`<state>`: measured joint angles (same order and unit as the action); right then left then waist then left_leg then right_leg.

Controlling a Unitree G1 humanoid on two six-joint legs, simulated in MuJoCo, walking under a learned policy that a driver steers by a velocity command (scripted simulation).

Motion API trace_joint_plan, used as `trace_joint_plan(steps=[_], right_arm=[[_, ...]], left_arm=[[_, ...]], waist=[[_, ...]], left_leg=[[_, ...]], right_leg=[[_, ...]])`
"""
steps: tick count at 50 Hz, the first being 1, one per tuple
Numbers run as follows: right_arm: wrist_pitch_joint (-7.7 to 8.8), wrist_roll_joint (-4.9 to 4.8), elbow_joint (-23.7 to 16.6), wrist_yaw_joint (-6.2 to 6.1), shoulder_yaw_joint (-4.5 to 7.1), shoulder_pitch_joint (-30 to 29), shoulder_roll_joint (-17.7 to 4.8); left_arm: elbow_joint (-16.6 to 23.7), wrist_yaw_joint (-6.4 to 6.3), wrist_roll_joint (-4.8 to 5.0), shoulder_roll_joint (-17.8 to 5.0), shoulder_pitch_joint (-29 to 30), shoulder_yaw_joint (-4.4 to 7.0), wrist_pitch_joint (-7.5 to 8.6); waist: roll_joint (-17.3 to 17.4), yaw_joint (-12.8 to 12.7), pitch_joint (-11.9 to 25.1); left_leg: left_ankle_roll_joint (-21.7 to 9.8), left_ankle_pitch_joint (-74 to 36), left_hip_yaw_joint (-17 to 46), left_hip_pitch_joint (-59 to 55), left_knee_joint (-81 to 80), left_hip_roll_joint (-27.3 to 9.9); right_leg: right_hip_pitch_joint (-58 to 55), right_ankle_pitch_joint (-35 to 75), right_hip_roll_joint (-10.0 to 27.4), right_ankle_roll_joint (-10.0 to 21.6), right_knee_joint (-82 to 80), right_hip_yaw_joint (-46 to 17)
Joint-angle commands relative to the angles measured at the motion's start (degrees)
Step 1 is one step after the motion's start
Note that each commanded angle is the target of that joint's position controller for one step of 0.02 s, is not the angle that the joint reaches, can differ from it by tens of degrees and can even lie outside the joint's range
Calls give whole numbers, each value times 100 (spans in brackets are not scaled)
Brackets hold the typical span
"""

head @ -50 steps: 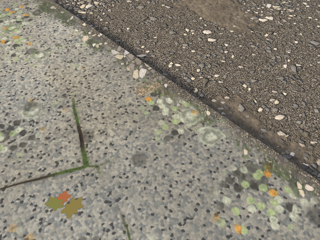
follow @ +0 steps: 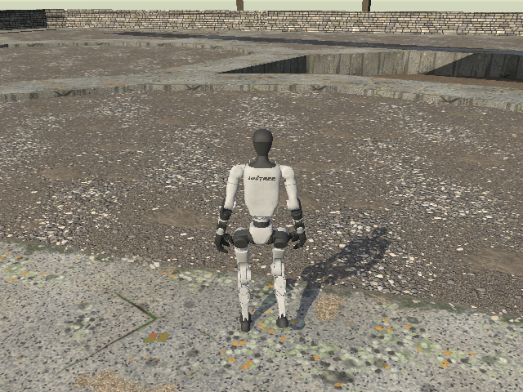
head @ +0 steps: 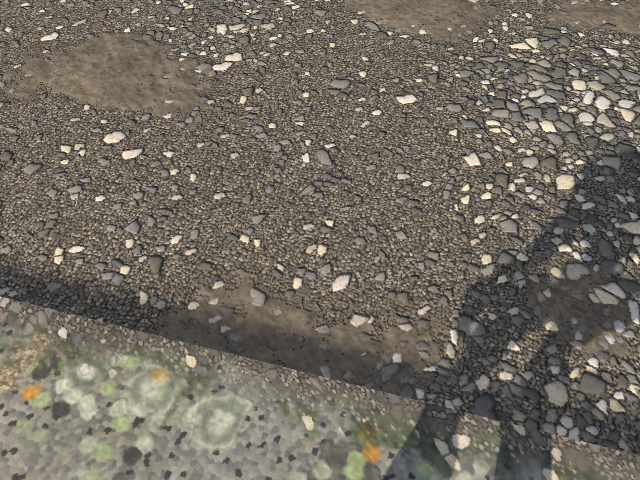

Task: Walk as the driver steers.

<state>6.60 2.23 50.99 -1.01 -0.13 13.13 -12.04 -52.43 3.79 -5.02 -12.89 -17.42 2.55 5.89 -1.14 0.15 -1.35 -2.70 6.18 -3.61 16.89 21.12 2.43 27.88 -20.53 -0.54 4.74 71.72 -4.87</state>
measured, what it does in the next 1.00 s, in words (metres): walks ahead: right foot, then left foot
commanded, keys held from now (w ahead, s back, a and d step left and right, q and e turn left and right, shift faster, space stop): e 0.18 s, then no key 0.16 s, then w+q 0.66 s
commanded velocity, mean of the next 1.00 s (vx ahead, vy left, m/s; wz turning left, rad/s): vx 0.30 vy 0.00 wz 0.02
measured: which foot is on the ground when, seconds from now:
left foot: down 0.00-0.34, up 0.36-0.84, down 0.86-1.00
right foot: up 0.00-0.30, down 0.32-0.88, up 0.90-1.00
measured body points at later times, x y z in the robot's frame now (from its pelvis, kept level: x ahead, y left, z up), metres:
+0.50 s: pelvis +0.14 -0.06 +0.01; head +0.16 -0.07 +0.46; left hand +0.29 +0.20 -0.10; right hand +0.21 -0.34 -0.12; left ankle +0.13 +0.10 -0.67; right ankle +0.17 -0.16 -0.74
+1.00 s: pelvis +0.31 +0.04 +0.00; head +0.32 +0.05 +0.45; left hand +0.40 +0.29 -0.13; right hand +0.38 -0.22 -0.12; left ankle +0.30 +0.11 -0.74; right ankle +0.25 -0.13 -0.66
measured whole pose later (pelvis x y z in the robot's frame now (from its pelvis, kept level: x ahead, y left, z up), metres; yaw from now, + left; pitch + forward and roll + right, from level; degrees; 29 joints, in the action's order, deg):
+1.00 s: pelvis +0.31 +0.04 +0.00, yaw +6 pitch -1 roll -1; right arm 9.4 3.7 51.5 2.1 3.5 19.5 -13.1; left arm -51.3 0.3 -4.5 -12.9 -11.3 0.9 6.6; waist -0.2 2.5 -1.3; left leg -4.7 13.9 1.3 10.9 25.5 3.4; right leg 19.3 -24.3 3.0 4.9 59.0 -1.0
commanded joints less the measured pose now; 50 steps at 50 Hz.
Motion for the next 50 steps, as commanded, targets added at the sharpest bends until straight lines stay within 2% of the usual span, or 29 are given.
trace_joint_plan(steps=[1, 3, 5, 10, 13, 15, 16, 17, 18, 19, 20, 21, 22, 23, 24, 26, 29, 32, 36, 39, 42, 43, 44, 45, 46, 47, 48, 49, 50], right_arm=[[215, -24, -384, -149, 38, -408, -240], [296, 48, -355, -184, 182, -365, -660], [299, 109, -244, -186, 300, -58, -910], [266, 128, -282, -84, 497, -2, -1069], [140, 73, -305, -33, 607, 36, -1178], [47, -12, -315, -49, 638, -96, -1206], [10, -73, -315, -7, 610, -39, -1140], [-37, -103, -397, 53, 501, 251, -801], [-33, -19, -541, 177, 204, 770, -98], [-69, 77, -503, 316, 280, 136, -526], [-125, 140, -526, 367, 307, -224, -546], [-168, 174, -300, 294, 417, -50, -846], [-181, 183, -167, 242, 465, 214, -881], [-190, 162, -167, 240, 445, 170, -757], [-209, 162, -119, 265, 428, 251, -608], [-226, 52, 59, 436, 438, 503, -522], [-215, 34, 50, 609, 433, 356, -517], [-191, 92, -89, 559, 353, 120, -427], [-128, 140, -188, 435, 334, 147, -441], [-36, 85, -244, 408, 361, 135, -441], [163, -33, -228, 444, 451, 199, -565], [251, -52, -145, 424, 538, 491, -734], [305, 40, -4, 361, 628, 1065, -932], [358, 55, 25, 229, 682, 1994, -1360], [386, 193, 177, 211, 655, 2265, -1267], [386, 194, 222, 239, 661, 2147, -1173], [295, 161, 236, 270, 567, 1909, -849], [248, 153, 227, 321, 445, 1827, -621], [191, 176, 153, 351, 356, 1546, -446]], left_arm=[[501, 7, 58, -83, 136, -63, -10], [569, 108, 158, -125, 208, -75, -15], [664, 187, 150, -50, 455, -138, -81], [795, 134, 216, -362, 764, -99, -204], [890, 12, 217, -523, 1081, -21, -170], [938, -56, 291, -658, 1186, 65, -76], [926, -109, 362, -878, 1158, 163, 14], [946, -207, 425, -1376, 891, 316, 105], [889, -301, 461, -1569, 44, 312, 51], [512, -401, 214, -1368, -804, 365, 83], [305, -499, 143, -1533, -855, 493, 134], [341, -546, 302, -1178, -449, 421, 90], [422, -576, 388, -807, -67, 273, 53], [479, -619, 385, -657, 133, 210, 46], [538, -649, 322, -576, 281, 146, 38], [647, -660, 188, -545, 526, 93, 68], [544, -623, 115, -707, 325, 87, 75], [321, -546, 146, -730, -74, 64, 66], [257, -509, 165, -782, -59, 59, 97], [278, -569, 171, -840, 95, 61, 49], [270, -597, 179, -875, 219, 45, -86], [272, -603, 95, -755, 202, 11, -97], [276, -592, -78, -424, 163, -85, -78], [779, -481, -84, 188, 514, -263, 39], [726, -251, 1, -101, 1051, -211, 150], [746, -235, 137, -200, 1302, -172, 229], [583, -309, 130, -520, 1187, -47, 253], [577, -364, 37, -523, 1065, -28, 257], [623, -375, 10, -363, 1107, -62, 236]], waist=[[355, -279, 700], [371, -309, 589], [328, -226, 444], [380, -145, 336], [387, 5, 329], [256, -51, 373], [110, -64, 602], [-454, 2, 1380], [-1481, -100, 2513], [-604, -685, 1805], [-566, -745, 859], [-498, -566, 527], [-605, -288, 369], [-650, -156, 148], [-582, -9, 177], [-445, 118, 141], [-419, 1, -2], [-434, -206, -120], [-441, -269, -247], [-351, -219, -371], [-193, -51, -406], [-13, 86, -256], [508, 353, 60], [2001, 624, 819], [1303, 986, 287], [945, 928, -259], [642, 740, -179], [675, 548, -123], [585, 286, -291]], left_leg=[[-1386, -3493, 907, -734, -1191, -1735], [-1318, -3915, 178, -449, -1277, -1522], [-1246, -4203, -167, -452, -1253, -1531], [-1201, -4152, -333, -1431, -1066, -1888], [-1043, -3489, -384, -1911, -777, -1900], [-770, -2862, -528, -1850, -275, -1715], [-547, -2760, -615, -1625, 138, -1420], [-78, -1722, -939, -1096, 853, -958], [342, 2192, -736, 601, 1836, -358], [241, 3571, 134, 1538, 2563, -313], [87, 3182, 426, 2162, 3197, -590], [50, 2798, 381, 2096, 3534, -794], [-14, 2558, 402, 1768, 3586, -832], [-43, 2274, 372, 1484, 3728, -816], [-87, 1882, 343, 1153, 3873, -728], [-135, 1055, 350, 963, 3958, -610], [-60, 482, 373, 1150, 3199, -739], [-60, 553, 422, 1360, 2316, -861], [-187, 856, 407, 1387, 1761, -838], [-283, 740, 247, 1035, 1326, -729], [-508, 361, -11, -155, 664, -359], [-620, 450, 145, -727, 593, -272], [-851, 282, 788, -1407, 440, -580], [-1995, 815, 3699, -3151, -388, -1724], [-1739, 1658, 4441, -3634, -992, -1850], [-1443, 1467, 3827, -3332, -835, -1748], [-1392, 1129, 3367, -2976, -715, -1625], [-1442, 786, 3116, -2579, -652, -1568], [-1410, 458, 2914, -1954, -691, -1559]], right_leg=[[335, -119, 749, -241, -308, 32], [143, 450, 766, -436, -1106, 403], [38, 1033, 810, -467, -1983, 552], [251, 1612, 812, -329, -3017, 355], [101, 1380, 633, -249, -3553, 396], [-484, 1955, 346, -45, -4314, 553], [-1175, 2841, 134, 190, -4691, 622], [-2561, 5479, 727, 923, -4601, 42], [-4710, 5799, 2338, 2195, -4914, -2098], [-4594, 3725, 2404, 1916, -5402, -2571], [-3925, 1667, 2123, 1460, -5778, -2156], [-3289, 395, 1931, 1123, -6150, -1737], [-2676, 103, 1829, 953, -6447, -1508], [-2132, 59, 1761, 831, -6736, -1232], [-1820, 125, 1655, 707, -6937, -941], [-1613, 373, 1524, 564, -7049, -280], [-1895, 468, 1608, 582, -7025, 212], [-2431, 371, 1908, 808, -6945, 273], [-2840, -233, 2161, 872, -6889, 326], [-2885, -557, 2157, 791, -6762, 609], [-2328, -788, 1931, 674, -6224, 1038], [-2111, -631, 1736, 587, -5659, 1194], [-1811, -14, 1256, 339, -4381, 1565], [150, -945, 124, -148, -2474, 1530], [1650, -1104, 18, -41, -1693, 170], [2214, -777, 227, 75, -1061, -56], [1995, -568, 383, 86, -637, 17], [1726, -440, 439, 123, -485, 13], [1464, -237, 571, 129, -623, 51]])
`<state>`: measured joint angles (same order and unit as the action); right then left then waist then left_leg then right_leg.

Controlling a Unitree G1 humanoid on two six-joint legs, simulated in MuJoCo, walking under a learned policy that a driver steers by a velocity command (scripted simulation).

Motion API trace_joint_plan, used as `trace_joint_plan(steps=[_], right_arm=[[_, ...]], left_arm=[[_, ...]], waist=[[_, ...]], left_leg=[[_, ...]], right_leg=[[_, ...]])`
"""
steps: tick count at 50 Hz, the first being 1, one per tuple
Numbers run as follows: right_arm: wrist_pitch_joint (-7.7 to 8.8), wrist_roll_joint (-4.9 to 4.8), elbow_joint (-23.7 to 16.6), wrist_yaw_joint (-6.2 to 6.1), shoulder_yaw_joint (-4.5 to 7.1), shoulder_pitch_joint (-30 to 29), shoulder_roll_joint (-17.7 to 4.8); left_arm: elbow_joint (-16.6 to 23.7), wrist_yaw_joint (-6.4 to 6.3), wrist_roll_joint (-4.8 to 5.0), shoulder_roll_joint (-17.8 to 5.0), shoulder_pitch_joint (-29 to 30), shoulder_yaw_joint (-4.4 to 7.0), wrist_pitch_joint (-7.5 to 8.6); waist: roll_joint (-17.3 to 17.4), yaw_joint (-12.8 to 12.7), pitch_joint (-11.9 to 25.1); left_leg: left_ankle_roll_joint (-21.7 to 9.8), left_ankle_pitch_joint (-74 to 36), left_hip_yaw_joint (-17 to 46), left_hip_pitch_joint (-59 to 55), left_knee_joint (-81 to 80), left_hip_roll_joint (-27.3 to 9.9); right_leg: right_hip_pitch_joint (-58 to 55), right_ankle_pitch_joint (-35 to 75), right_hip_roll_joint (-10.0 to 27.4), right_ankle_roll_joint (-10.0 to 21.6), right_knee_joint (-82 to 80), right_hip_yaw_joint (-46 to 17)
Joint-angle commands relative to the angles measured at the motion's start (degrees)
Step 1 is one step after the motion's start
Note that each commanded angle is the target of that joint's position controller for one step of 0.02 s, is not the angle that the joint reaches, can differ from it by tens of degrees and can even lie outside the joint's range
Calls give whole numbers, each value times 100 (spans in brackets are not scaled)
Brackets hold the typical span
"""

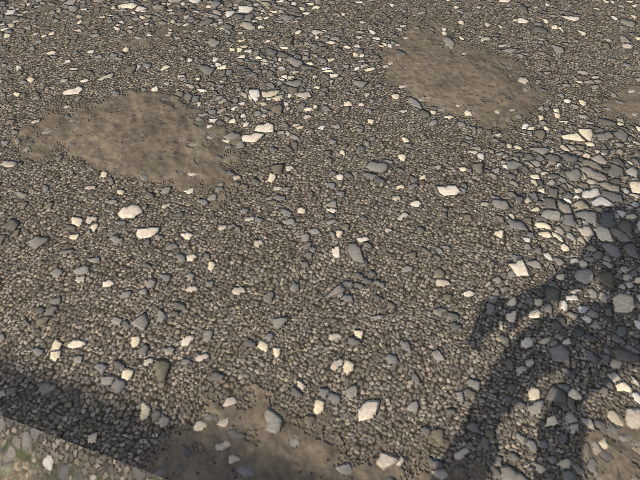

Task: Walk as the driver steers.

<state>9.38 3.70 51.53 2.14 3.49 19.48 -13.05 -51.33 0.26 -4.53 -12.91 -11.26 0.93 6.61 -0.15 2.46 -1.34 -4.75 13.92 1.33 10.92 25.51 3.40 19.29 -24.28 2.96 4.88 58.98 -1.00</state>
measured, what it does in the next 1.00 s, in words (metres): walks ahead: right foot, then left foot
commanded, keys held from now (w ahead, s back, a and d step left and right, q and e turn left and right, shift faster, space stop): w+q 0.28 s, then w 0.02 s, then w+e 0.70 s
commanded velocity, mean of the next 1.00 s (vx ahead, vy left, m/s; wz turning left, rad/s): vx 0.49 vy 0.00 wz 0.00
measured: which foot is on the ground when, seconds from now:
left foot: down 0.00-0.30, up 0.32-0.58, down 0.60-1.00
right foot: up 0.00-0.26, down 0.28-0.60, up 0.62-1.00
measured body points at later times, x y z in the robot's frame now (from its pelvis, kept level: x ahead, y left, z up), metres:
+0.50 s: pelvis +0.25 +0.04 -0.01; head +0.26 +0.06 +0.44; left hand +0.14 +0.27 -0.16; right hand +0.48 -0.16 -0.10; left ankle +0.30 +0.18 -0.70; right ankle +0.24 -0.09 -0.74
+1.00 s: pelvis +0.49 +0.12 -0.05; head +0.50 +0.11 +0.40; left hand +0.71 +0.31 -0.14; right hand +0.38 -0.08 -0.19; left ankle +0.35 +0.21 -0.74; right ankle +0.66 -0.03 -0.74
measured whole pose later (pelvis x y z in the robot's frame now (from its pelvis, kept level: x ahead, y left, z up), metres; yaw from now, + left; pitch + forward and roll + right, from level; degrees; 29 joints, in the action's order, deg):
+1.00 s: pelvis +0.49 +0.12 -0.05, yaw -4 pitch +0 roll +4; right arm 6.4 1.7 55.4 -0.9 -2.2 31.9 -8.8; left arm -44.3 5.2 -0.3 -12.8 -3.7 0.4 3.1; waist -3.4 5.6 -0.5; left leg -0.9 34.2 -14.9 2.9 37.3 1.0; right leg 36.4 21.2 4.2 5.0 37.3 -4.5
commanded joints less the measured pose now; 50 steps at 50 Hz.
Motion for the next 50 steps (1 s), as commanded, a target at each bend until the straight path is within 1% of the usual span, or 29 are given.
trace_joint_plan(steps=[1, 4, 8, 10, 13, 14, 15, 16, 17, 18, 19, 21, 22, 24, 25, 26, 29, 30, 31, 32, 33, 35, 36, 39, 41, 43, 48, 49, 50], right_arm=[[-128, 41, 2, 53, -90, 664, -190], [-91, -32, -7, 100, -90, 617, -338], [-209, 37, 79, 348, 0, 861, -676], [-209, 240, 8, 426, 0, 799, -585], [-145, 141, -373, 372, 117, -74, -831], [-71, 27, -471, 405, 175, -152, -944], [-41, 119, -445, 455, -25, 425, -222], [-27, 47, -272, 438, -139, 1053, 260], [-106, 17, -545, 385, -33, 489, 11], [-225, 61, -641, 212, 3, -79, -336], [-318, 277, -681, 63, -23, -241, -348], [-491, 424, -922, -74, -229, -482, 187], [-708, -434, -1172, -93, -16, -822, -392], [-851, -452, -1174, -52, -83, -973, -230], [-692, 192, -964, 114, -469, -498, 370], [-651, 202, -865, 190, -399, -206, 304], [-440, -17, -1174, 135, -75, -352, -747], [-355, 54, -880, 25, 36, 904, -1003], [-303, 25, -912, -88, 102, 1366, -1598], [-277, 101, -803, -25, 63, 1667, -1375], [-235, -26, -746, -37, 3, 1092, -1057], [-251, -172, -898, -139, -250, 218, -320], [-268, -56, -890, -210, -311, -37, -131], [-154, 176, -900, -483, -439, -326, 265], [-96, 151, -639, -531, -434, 258, 86], [-158, 199, -331, -386, -464, 825, 21], [-81, 217, 212, -177, -624, 1287, 37], [-273, -724, 85, -406, -132, 750, -934], [-379, -726, 77, -513, -135, 959, -937]], left_arm=[[535, -23, -44, -199, 547, 70, 129], [633, 9, 59, -190, 848, 66, 14], [982, 129, 67, -28, 1713, 11, -156], [892, 126, 0, -174, 1249, 65, -78], [471, -88, 71, -735, -407, 309, 15], [263, -172, 148, -975, -1257, 391, 74], [21, -200, 175, -1119, -2390, 342, 113], [-77, 2, 15, -917, -2689, 144, 121], [-120, 86, -59, -931, -2269, 236, 213], [27, 116, 129, -563, -1143, 144, 206], [187, 83, 215, -6, -435, -49, 128], [220, 17, 201, 265, 224, -179, 143], [95, 27, 549, -992, -217, 259, 124], [14, 90, 533, -1135, -457, 340, 41], [50, 238, 61, -402, -254, 139, 193], [4, 365, 66, -784, -290, 249, 197], [124, 493, 159, -900, -230, 223, 203], [244, 509, -8, -758, 50, 162, 250], [214, 492, 103, 196, -1282, -50, 280], [368, 433, 203, -120, -955, 13, 318], [349, 264, 189, -379, -614, 76, 292], [289, 66, 7, -463, -744, 76, 144], [306, 91, -110, -144, -838, -52, 94], [469, 399, -64, 20, -409, -105, -2], [521, 515, 6, -77, -46, -66, -35], [626, 544, -30, -52, 201, -68, -106], [1008, 452, -55, -260, 878, -45, -313], [1202, 482, 962, -469, 1594, 137, -349], [1317, 551, 993, -434, 1804, 105, -379]], waist=[[401, -93, -323], [337, -169, -329], [528, -32, -269], [427, -284, -216], [98, -1176, 84], [-277, -1508, 405], [-999, -1449, 1646], [-1231, -1022, 2098], [-845, -986, 606], [-259, -734, -397], [316, -551, 24], [-64, -22, -172], [-629, 5, -599], [-486, -44, -287], [425, -152, 427], [-120, 0, 46], [-49, 175, 103], [144, 858, 426], [1638, 394, 1813], [1427, 659, 1015], [813, 439, 203], [292, -54, 214], [213, -286, -17], [80, -300, 4], [64, -24, 45], [237, 48, -152], [55, 74, -751], [191, 198, -1035], [-44, 284, -872]], left_leg=[[-1170, -550, 2239, -933, -1312, -1556], [-1144, -1551, 1765, -506, -1451, -1296], [-1054, -2382, 1358, 655, -1269, -873], [-995, -2674, 1541, 1164, -822, -989], [-654, -4727, 1661, 1598, 773, -720], [-457, -4436, 1660, 1865, 1852, -195], [-33, -1873, 1262, 2272, 4352, 413], [256, 2513, 892, 3343, 6487, 780], [179, 2038, 1059, 4637, 6954, 263], [121, 1446, 1081, 4833, 6773, -283], [78, 1008, 920, 4004, 5971, -507], [276, 1277, 769, 2751, 4321, -1051], [358, 497, 167, 2334, 3138, -914], [389, -233, -71, 1019, 1841, -695], [601, 25, -155, 341, 1633, -531], [555, -296, -379, -147, 1683, -402], [195, -537, -379, -1247, 1275, -380], [-170, -946, 11, -2369, 1377, -661], [-1680, -2772, 2124, -3626, 451, -2369], [-1945, -976, 3843, -2955, -651, -2723], [-1596, 666, 3379, -2126, -884, -2608], [-1180, 1024, 2331, -1105, -996, -2285], [-976, 501, 1903, -665, -1000, -2174], [-625, -727, 549, -474, -1096, -1656], [-642, -814, -222, -256, -718, -1382], [-754, -640, -352, 52, -504, -1452], [-724, -386, -226, -355, -195, -1914], [-424, -874, -321, -17, 447, -1876], [-330, -1057, -434, -532, 831, -1969]], right_leg=[[2069, 538, 243, 96, 457, -324], [1790, 1562, 112, -194, -545, -129], [369, 2332, -266, -441, -1951, 393], [-342, 2974, -269, -419, -1210, 243], [-2028, 1901, -588, -274, -1559, 403], [-2974, 1969, -515, -36, -2280, 412], [-4538, 4108, 894, 1342, -2168, -1060], [-4755, 5719, 2169, 2606, -2816, -3164], [-3760, 3024, 2461, 2366, -3762, -4157], [-2307, 1516, 2363, 1978, -4080, -3625], [-1428, 1211, 2003, 1833, -4343, -3052], [-34, 1237, 1313, 1412, -4802, -2014], [397, 2312, 968, 987, -4874, -1399], [717, 2584, 568, 616, -4823, -774], [779, 941, 370, 791, -4691, -511], [1288, 511, 378, 924, -4568, -553], [1592, 604, 380, 948, -3443, -786], [2019, 1121, 123, 643, -1923, -744], [2256, -885, -597, 142, -111, -182], [3304, -866, -717, 40, 846, -785], [3655, -155, -356, 116, 1287, -948], [3051, 714, 157, 66, 1321, -700], [2722, 1180, 352, 87, 1019, -941], [2451, 2571, 455, -12, -145, -819], [2170, 4079, 391, -143, -1192, -430], [1897, 4815, 338, -152, -1710, -267], [2100, 4690, 448, 32, -2243, -322], [2317, 4533, -21, 71, -2192, -651], [2641, 4428, -48, 52, -2315, -529]])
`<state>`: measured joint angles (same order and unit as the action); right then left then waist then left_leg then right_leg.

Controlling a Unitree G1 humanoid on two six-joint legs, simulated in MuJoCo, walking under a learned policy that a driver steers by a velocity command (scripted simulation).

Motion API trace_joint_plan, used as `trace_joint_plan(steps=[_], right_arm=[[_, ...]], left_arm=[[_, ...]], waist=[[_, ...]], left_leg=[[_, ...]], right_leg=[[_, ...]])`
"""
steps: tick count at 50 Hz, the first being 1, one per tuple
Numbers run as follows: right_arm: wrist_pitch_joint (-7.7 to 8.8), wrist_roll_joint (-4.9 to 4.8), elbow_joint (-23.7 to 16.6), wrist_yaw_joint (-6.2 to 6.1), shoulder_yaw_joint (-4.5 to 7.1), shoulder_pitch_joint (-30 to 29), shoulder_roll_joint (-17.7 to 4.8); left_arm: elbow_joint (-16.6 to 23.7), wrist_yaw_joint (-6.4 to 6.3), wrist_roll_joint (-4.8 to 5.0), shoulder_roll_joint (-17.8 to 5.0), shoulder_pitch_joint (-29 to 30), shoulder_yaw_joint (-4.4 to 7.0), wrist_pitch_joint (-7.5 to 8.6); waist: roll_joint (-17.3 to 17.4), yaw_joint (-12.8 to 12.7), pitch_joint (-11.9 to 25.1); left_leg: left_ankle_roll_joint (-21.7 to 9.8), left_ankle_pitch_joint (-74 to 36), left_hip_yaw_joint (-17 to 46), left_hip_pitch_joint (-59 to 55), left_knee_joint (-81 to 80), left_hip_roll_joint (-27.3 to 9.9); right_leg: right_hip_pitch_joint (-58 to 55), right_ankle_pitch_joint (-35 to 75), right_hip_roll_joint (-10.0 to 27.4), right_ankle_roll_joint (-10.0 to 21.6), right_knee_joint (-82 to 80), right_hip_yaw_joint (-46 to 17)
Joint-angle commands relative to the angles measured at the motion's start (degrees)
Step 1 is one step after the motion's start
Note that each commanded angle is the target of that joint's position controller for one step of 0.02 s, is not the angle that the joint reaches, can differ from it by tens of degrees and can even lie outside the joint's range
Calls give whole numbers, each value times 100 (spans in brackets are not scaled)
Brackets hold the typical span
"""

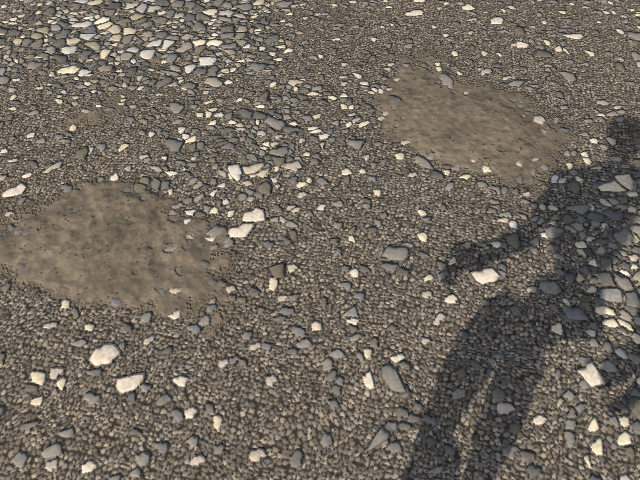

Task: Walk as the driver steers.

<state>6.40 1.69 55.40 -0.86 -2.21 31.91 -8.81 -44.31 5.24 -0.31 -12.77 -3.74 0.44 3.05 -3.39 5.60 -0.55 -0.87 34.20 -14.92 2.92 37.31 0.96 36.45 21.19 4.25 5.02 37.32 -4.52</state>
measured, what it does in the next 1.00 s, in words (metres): goes down: right foot 0.13 m lower, then left foot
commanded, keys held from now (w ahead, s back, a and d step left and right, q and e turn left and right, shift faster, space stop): w+e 0.28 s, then e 0.10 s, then q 0.62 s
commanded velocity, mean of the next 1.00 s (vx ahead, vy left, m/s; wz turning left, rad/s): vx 0.25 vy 0.00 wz -0.10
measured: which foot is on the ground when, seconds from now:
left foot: down 0.00-0.16, up 0.18-0.48, down 0.50-0.90, up 0.92-1.00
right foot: up 0.00-0.14, down 0.16-0.54, up 0.56-0.88, down 0.90-1.00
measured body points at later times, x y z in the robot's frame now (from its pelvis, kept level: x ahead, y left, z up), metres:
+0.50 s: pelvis +0.29 -0.01 -0.10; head +0.32 -0.01 +0.34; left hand +0.45 +0.22 -0.23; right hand +0.42 -0.31 -0.17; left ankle +0.47 +0.08 -0.82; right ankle +0.24 -0.12 -0.83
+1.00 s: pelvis +0.37 -0.03 -0.09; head +0.39 -0.05 +0.36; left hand +0.50 +0.24 -0.20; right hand +0.50 -0.32 -0.20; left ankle +0.42 +0.09 -0.78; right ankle +0.36 -0.14 -0.83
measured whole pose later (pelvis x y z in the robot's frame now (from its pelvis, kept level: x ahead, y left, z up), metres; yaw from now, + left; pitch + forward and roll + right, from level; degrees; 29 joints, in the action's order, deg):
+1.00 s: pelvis +0.37 -0.03 -0.09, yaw -3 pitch +3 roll +0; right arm -1.7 -0.8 38.7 -2.1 6.1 10.4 -17.1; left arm -46.7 -2.4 -1.6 -14.1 -10.5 4.1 -0.2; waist 2.5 -0.1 0.8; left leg 0.7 22.6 7.1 33.2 52.0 5.9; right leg 17.7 -14.1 -0.5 1.4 28.3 -0.4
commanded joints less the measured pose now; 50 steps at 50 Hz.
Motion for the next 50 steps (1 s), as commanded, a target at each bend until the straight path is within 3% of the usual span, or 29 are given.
trace_joint_plan(steps=[1, 4, 5, 7, 8, 9, 10, 11, 12, 13, 14, 15, 17, 19, 22, 25, 26, 27, 28, 29, 31, 33, 37, 44, 45, 46, 47, 48, 50], right_arm=[[-131, -416, -250, -274, 429, 11, -1115], [-314, -333, -258, -325, 465, 282, -863], [-354, -319, -318, -306, 520, 128, -1019], [-347, -283, -346, -220, 654, -58, -1369], [-220, -299, -324, -134, 676, -245, -1317], [-9, -127, -594, -61, 555, -44, -697], [211, -304, -1004, 53, 510, 138, -1140], [339, -558, -1465, 108, 450, -593, -1104], [349, -634, -1625, 65, 405, -995, -985], [276, -482, -1529, -81, 446, -1257, -1085], [169, -291, -1440, -164, 559, -1042, -1337], [4, -182, -1386, -223, 631, -1024, -1286], [-61, -46, -1557, -273, 653, -1302, -1200], [8, -53, -1682, -237, 584, -1781, -886], [-29, -202, -1605, -98, 557, -1802, -829], [-83, -29, -1632, -13, 675, -1971, -1062], [-82, 48, -1686, 1, 703, -1975, -1207], [-89, 104, -1797, 12, 724, -2098, -1442], [-157, 72, -1749, 23, 685, -1928, -1210], [-212, 0, -1706, 56, 642, -1792, -1046], [-337, -68, -1760, 66, 706, -1927, -1309], [-463, -72, -1947, -16, 834, -2375, -1615], [-604, -134, -2047, -114, 851, -2466, -1400], [-778, -274, -2098, -215, 926, -2500, -1361], [-797, -292, -2139, -222, 889, -2487, -1213], [-773, -359, -2385, -179, 825, -2604, -972], [-682, -268, -2373, -152, 909, -2535, -1273], [-659, -246, -2213, -115, 1026, -2321, -1546], [-774, -209, -1919, -128, 1051, -1889, -1501]], left_arm=[[675, 116, 445, -278, 1307, 132, -68], [753, 305, 303, 101, 1666, 44, -156], [683, 304, 288, 29, 1467, 78, -148], [158, 112, 279, -562, -169, 402, -179], [-224, -55, 240, -1069, -1342, 638, -201], [-353, -208, 68, -1561, -1664, 652, -134], [-296, -246, 110, -1671, -2168, 651, -94], [-275, -358, -26, -1705, -2665, 676, -173], [-344, -438, 23, -1603, -2246, 664, -210], [-17, -497, 39, -1091, -1280, 513, -153], [230, -464, 79, -958, -523, 426, -32], [339, -432, 99, -943, 71, 408, 25], [418, -455, 53, -1013, 297, 457, 64], [375, -593, 42, -1133, -40, 560, 29], [126, -656, 127, -825, -602, 497, -75], [-21, -603, 99, -437, -817, 376, -101], [-86, -600, 6, -271, -1063, 327, -88], [-215, -595, -30, -129, -1878, 303, -36], [-286, -599, 43, -341, -2102, 300, -32], [-209, -614, 84, -645, -1730, 362, -123], [-37, -682, 54, -794, -882, 449, -370], [9, -733, 57, -765, -658, 472, -461], [-115, -801, 60, -532, -684, 433, -401], [-167, -716, 56, -661, -1001, 478, -289], [-202, -733, -21, -954, -1302, 568, -288], [-219, -738, -165, -1521, -1303, 707, -307], [-4, -743, -295, -1353, -940, 666, -286], [195, -796, -260, -1074, -556, 585, -250], [329, -816, -50, -832, -96, 518, -209]], waist=[[239, 120, -843], [317, 380, -838], [397, 253, -747], [502, -594, 112], [74, -1288, 496], [-1248, -1051, 1131], [-1094, -1280, 2986], [-793, -1570, 3319], [-48, -1178, 2638], [635, -906, 1911], [1101, -403, 1337], [1023, -30, 486], [681, 58, -7], [160, -251, 341], [-198, -428, 875], [-71, -403, 801], [242, -477, 843], [1264, -910, 1015], [2007, -796, 1460], [1930, -620, 1429], [1227, -453, 922], [1159, -546, 655], [1264, -586, 863], [1179, -855, 826], [780, -929, 832], [-857, -746, 548], [-1199, -749, 514], [-684, -577, 551], [-240, -396, 469]], left_leg=[[-654, -2932, 1151, 17, -38, -1783], [-529, -3099, 1035, -48, 473, -1820], [-483, -3808, 873, 238, 766, -1768], [-378, -5339, 658, 1025, 2614, -1675], [-7, -4045, 369, 2181, 4775, -1168], [371, 1255, 605, 4695, 7474, -446], [450, 1197, 1861, 5166, 7820, -435], [461, 677, 2158, 5727, 7697, -330], [385, -152, 2082, 6156, 6801, -580], [351, -852, 2139, 6011, 6414, -744], [350, -1455, 2251, 5262, 5494, -875], [564, -1499, 2204, 4493, 4575, -966], [701, -1514, 1914, 3119, 2632, -952], [673, -2830, 1610, 2000, 1008, -473], [546, -3897, 1735, 1803, 166, -340], [115, -4019, 1638, 1275, -555, -258], [-37, -5427, 1890, 942, -666, -535], [-590, -6694, 2741, 128, -644, -1279], [-1247, -5864, 3747, -104, -1010, -1888], [-1487, -4282, 4487, 39, -1396, -1965], [-1316, -2362, 4697, 528, -1764, -1737], [-1057, -1878, 4320, 1115, -1963, -1439], [-914, -2060, 3741, 1440, -2023, -962], [-744, -1712, 3834, 2003, -1838, -613], [-463, -1316, 3560, 2726, -1245, -354], [-135, -773, 2352, 3788, 73, 490], [74, -281, 2292, 4036, 1333, 413], [154, -524, 2445, 3956, 2175, 267], [325, -1045, 2329, 3960, 2812, 198]], right_leg=[[1043, -127, -124, 7, -275, 1], [609, -565, -100, -84, -848, 475], [-81, -860, -248, -30, -970, 714], [-2517, -1136, -602, 291, -905, 1044], [-4250, -65, -403, 761, -1260, 781], [-6519, 3070, 598, 1305, 452, -528], [-7753, 2526, 1439, 2447, 424, -2223], [-7733, -506, 1812, 2693, -885, -3314], [-6839, -3188, 1719, 2286, -1699, -3693], [-5618, -3263, 1690, 1980, -1848, -3611], [-4097, -2883, 1571, 1859, -1962, -3334], [-2426, -1825, 1232, 1703, -2061, -2657], [-618, -735, 489, 1388, -2037, -1457], [-289, -383, -194, 1101, -1821, -674], [-1324, -858, 155, 936, -1494, -741], [-1578, -1982, -16, 403, -795, -770], [-1546, -2660, -347, 108, -309, -483], [-952, -4267, -824, -245, 463, -136], [-785, -5187, -743, -512, 1310, 80], [-543, -5630, -600, -615, 1673, 67], [-193, -5544, -493, -701, 2027, 13], [-333, -5143, -472, -665, 1766, 53], [-1068, -4535, -686, -617, 919, 173], [-2450, -3452, -672, -399, -1089, 259], [-3154, -3525, -12, -170, -1495, -227], [-3164, -3776, 1112, 522, -2110, -1625], [-2884, -3109, 1937, 1068, -2365, -2496], [-2874, -2496, 1802, 1060, -2210, -2099], [-2964, -1885, 1230, 631, -1933, -1093]])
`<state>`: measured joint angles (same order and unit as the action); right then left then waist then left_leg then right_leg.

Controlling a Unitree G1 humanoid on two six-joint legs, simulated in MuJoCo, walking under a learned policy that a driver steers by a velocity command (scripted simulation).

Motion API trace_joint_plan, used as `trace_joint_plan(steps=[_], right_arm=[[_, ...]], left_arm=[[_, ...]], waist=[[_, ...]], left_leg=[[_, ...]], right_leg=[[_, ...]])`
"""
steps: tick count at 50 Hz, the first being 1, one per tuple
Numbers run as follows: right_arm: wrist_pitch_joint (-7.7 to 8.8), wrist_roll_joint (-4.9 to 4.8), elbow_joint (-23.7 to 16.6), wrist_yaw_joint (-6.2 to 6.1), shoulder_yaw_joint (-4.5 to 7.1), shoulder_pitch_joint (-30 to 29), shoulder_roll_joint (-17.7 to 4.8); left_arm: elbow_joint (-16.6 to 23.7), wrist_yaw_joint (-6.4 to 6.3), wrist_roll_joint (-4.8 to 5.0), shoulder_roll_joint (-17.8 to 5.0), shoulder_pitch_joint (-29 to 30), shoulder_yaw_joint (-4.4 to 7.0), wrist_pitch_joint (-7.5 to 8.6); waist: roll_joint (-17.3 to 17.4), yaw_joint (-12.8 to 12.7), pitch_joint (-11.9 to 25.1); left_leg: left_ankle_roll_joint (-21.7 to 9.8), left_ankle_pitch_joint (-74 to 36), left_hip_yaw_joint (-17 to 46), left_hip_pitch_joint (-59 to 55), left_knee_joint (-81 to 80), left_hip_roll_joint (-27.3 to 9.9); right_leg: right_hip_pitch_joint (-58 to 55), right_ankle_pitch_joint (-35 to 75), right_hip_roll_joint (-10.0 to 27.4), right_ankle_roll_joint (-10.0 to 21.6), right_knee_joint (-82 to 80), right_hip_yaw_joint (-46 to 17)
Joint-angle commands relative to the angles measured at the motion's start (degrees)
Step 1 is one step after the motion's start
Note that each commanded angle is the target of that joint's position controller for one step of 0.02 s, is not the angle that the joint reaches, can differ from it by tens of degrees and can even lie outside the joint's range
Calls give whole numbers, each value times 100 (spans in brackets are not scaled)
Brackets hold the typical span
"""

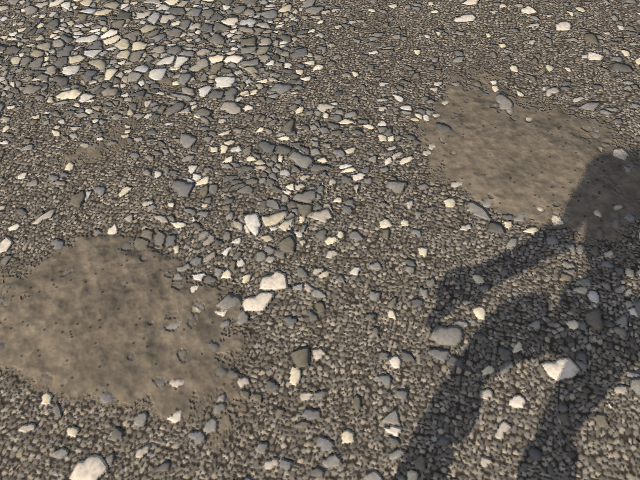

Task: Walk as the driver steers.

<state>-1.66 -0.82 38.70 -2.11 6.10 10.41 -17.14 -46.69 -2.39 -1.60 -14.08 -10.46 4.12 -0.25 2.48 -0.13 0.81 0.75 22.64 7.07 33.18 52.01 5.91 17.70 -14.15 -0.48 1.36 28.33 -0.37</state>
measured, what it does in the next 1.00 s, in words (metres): steps on the spot: left foot, then right foot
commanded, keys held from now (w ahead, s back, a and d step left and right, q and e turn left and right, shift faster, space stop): q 0.48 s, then no key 0.10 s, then e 0.24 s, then w+e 0.18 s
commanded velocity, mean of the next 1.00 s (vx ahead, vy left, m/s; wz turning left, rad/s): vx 0.03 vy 0.00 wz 0.26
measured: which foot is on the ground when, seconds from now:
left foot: up 0.00-0.32, down 0.34-1.00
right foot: down 0.00-0.34, up 0.36-0.72, down 0.74-0.96, up 0.98-1.00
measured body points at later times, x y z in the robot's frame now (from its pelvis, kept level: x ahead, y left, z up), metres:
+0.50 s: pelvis +0.02 +0.06 +0.00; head +0.06 +0.09 +0.45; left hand +0.07 +0.38 -0.12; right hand +0.27 -0.16 -0.08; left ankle +0.01 +0.15 -0.74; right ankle +0.05 -0.10 -0.65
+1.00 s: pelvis +0.07 +0.05 -0.01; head +0.09 +0.05 +0.44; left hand +0.15 +0.35 -0.11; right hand +0.26 -0.18 -0.12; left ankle +0.01 +0.15 -0.74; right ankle +0.10 -0.07 -0.72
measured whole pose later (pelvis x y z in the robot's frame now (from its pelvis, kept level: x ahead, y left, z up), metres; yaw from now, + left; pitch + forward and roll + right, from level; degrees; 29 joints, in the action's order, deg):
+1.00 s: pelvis +0.07 +0.05 -0.01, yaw +13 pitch +2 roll +1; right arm 2.3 0.3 39.4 -0.2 4.2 14.0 -14.8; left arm -38.6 -0.5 1.7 -15.1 -13.2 3.7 0.1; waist -0.3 1.1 1.4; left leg -2.4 21.6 -1.6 14.6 34.8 1.9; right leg 23.1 -26.0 -1.3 2.2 45.7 -5.5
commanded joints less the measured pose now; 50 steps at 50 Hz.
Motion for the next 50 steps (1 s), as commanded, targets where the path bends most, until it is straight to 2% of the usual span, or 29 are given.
trace_joint_plan(steps=[1, 4, 9, 14, 15, 16, 17, 18, 19, 20, 21, 22, 23, 25, 30, 34, 36, 37, 38, 39, 40, 41, 42, 44, 45, 47, 48, 49, 50], right_arm=[[-17, 57, -242, 7, 180, 273, -532], [-77, -46, -493, 73, 58, -162, -303], [-68, -33, -835, 237, -70, -590, -194], [-94, -59, -884, 355, 30, -410, -357], [-92, -41, -802, 354, 63, -209, -357], [-85, -19, -710, 298, 153, 61, -541], [-65, -12, -734, 205, 320, 411, -1131], [-9, 133, -838, 198, 339, 512, -1556], [90, 224, -797, 246, 272, 690, -1269], [166, 185, -757, 245, 198, 358, -1106], [170, 74, -759, 202, 155, 11, -935], [135, -17, -787, 167, 96, -215, -796], [101, -16, -801, 138, 73, -337, -801], [90, 44, -804, 90, 58, -391, -798], [88, 89, -660, 16, -9, -369, -683], [140, 208, -428, 128, -214, -363, -280], [186, 186, -306, 175, -269, -363, -228], [231, 207, -229, 175, -268, -164, -237], [274, 298, -232, 162, -226, 101, -354], [295, 309, -253, 142, -197, 217, -365], [277, 290, -259, 90, -158, -59, -501], [239, 245, -307, 50, -130, -205, -458], [191, 231, -304, 30, -127, -167, -347], [177, 186, -401, 85, -103, -157, -219], [228, 143, -421, 122, -92, -151, -183], [402, 90, -378, 177, -48, 158, -245], [485, 88, -257, 186, 16, 603, -429], [551, 73, -117, 203, 124, 932, -797], [601, 125, -80, 175, 126, 1002, -775]], left_arm=[[552, -59, 119, -695, 543, 135, 126], [477, -73, 93, -796, 222, 169, 50], [478, -63, 146, -1172, 36, 312, -40], [487, 2, 312, -1331, 113, 386, -34], [470, 9, 361, -1283, 129, 378, -27], [359, 42, 320, -1090, -157, 335, -3], [494, 93, 98, -791, -126, 245, 16], [864, 117, -75, -550, 162, 122, 71], [882, 129, 75, -870, 447, 204, 102], [875, 129, 203, -1005, 511, 245, 82], [784, 76, 178, -1001, 437, 266, 55], [768, 20, 120, -1037, 417, 280, 22], [769, 13, 89, -1017, 344, 282, 7], [732, 31, 110, -884, 159, 244, 17], [769, 73, 138, -648, 321, 113, 6], [765, 190, 168, -576, 293, 60, 12], [770, 239, 147, -534, 186, 41, 43], [837, 232, 78, -689, 238, 56, 55], [985, 192, 64, -1143, 347, 135, 67], [932, 202, 140, -1329, 459, 212, 57], [1011, 229, 189, -1134, 479, 194, 58], [1017, 228, 187, -976, 462, 153, 69], [1021, 219, 208, -929, 365, 142, 73], [1038, 188, 264, -918, 86, 161, 70], [1078, 178, 266, -895, 7, 151, 76], [1302, 155, 306, -798, 265, 115, 126], [1496, 147, 340, -620, 554, 67, 175], [1702, 179, 394, -484, 831, 23, 220], [1813, 200, 373, -697, 1047, 74, 239]], waist=[[-776, 139, 274], [-934, -92, 170], [-1192, -299, 325], [-1317, -140, 320], [-1214, -13, 380], [-798, 42, 533], [451, 92, 770], [1586, 118, 937], [920, 487, 1366], [654, 308, 1008], [362, 124, 776], [301, 32, 649], [324, -80, 626], [381, -163, 733], [530, -10, 712], [576, 49, 573], [425, -124, 356], [251, -52, 313], [-310, 246, 310], [-1076, 457, 318], [-1158, 245, 207], [-1224, 213, 222], [-1212, 214, 329], [-1102, 159, 191], [-958, 148, 4], [-597, 348, -275], [-127, 515, -294], [610, 551, -432], [590, 609, -675]], left_leg=[[242, -56, 55, 963, 1612, -331], [406, -467, -319, 997, 1109, -475], [356, -303, -744, 132, -328, -756], [-91, -626, -1116, -880, -1878, -589], [-250, -1101, -1216, -1372, -2499, -453], [-442, -1831, -1014, -2216, -2943, -420], [-857, -3968, 469, -3529, -2906, -1492], [-2079, -5706, 2268, -4011, -2743, -2791], [-2425, -5147, 2210, -3809, -2967, -2865], [-2093, -4642, 1641, -3523, -3001, -2462], [-1712, -4138, 1243, -3225, -3001, -2086], [-1512, -3872, 1102, -2919, -3049, -1909], [-1463, -3917, 994, -2582, -3088, -1771], [-1453, -3763, 891, -2478, -3138, -1662], [-1383, -2998, 853, -2291, -3106, -1607], [-1319, -2422, 764, -1793, -3053, -1602], [-1066, -1819, 642, -1612, -2921, -1424], [-802, -1423, 568, -1597, -2788, -1225], [-526, -878, 313, -1518, -2409, -839], [-283, -653, -213, -1658, -2277, -443], [-144, -686, -415, -1829, -2045, -392], [-112, -750, -510, -1884, -1912, -405], [-130, -359, -635, -1902, -1819, -350], [-283, 643, -713, -1633, -1790, -318], [-396, 935, -617, -1572, -1923, -403], [-685, 1369, -64, -2071, -2518, -801], [-968, 1775, 755, -2735, -3057, -1328], [-1473, 2025, 2228, -3212, -3838, -2372], [-1843, 1375, 2883, -3224, -3992, -2996]], right_leg=[[-1072, 2032, 1636, 962, -997, -1208], [-1269, 2352, 1463, 998, -1043, -592], [-1370, 2368, 1715, 1059, -991, -178], [-1306, 2308, 1873, 784, -520, 46], [-1169, 2116, 1768, 593, -197, 216], [-737, 1709, 1535, 265, 438, 535], [674, 177, 1009, -251, 2026, 999], [2302, -2603, 228, -598, 3504, 631], [2394, -2563, 234, -599, 4351, -188], [2474, -2046, 343, -522, 4477, -331], [2510, -1535, 412, -483, 4252, -365], [2395, -1184, 437, -482, 3998, -400], [2096, -910, 340, -494, 3962, -346], [1845, -573, 213, -526, 3652, -302], [1220, -306, 264, -563, 2231, -295], [118, -312, 322, -426, 1189, -140], [-523, 478, 205, -253, -35, -6], [-747, 1135, 336, -168, -227, -254], [-817, 2392, 773, 25, -72, -758], [-426, 1902, 874, 374, -101, -1040], [-97, 1420, 886, 523, -312, -1291], [-12, 1246, 924, 545, -373, -1444], [-4, 612, 847, 569, -367, -1481], [162, -1406, 761, 677, -422, -1692], [388, -2292, 688, 683, -449, -1749], [1235, -2555, 322, 515, 61, -1404], [2004, -2108, -38, 319, 926, -856], [2798, -1406, -209, 207, 2066, -340], [3400, -1787, 134, 193, 3057, -547]])
Velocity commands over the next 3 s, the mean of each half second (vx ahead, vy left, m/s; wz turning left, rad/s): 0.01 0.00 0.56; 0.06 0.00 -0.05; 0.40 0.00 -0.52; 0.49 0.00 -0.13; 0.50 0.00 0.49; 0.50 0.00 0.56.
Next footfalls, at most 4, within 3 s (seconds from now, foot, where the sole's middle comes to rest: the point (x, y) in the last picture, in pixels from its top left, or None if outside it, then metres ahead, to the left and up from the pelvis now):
0.34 left None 0.05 0.16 -0.78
0.74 right None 0.14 -0.06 -0.78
1.28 right None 0.32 -0.08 -0.78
1.78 left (326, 401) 0.65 0.06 -0.78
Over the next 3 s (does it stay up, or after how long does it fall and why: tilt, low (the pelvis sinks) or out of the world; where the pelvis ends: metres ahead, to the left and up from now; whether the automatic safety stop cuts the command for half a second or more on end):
stays up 1.10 0.06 0.01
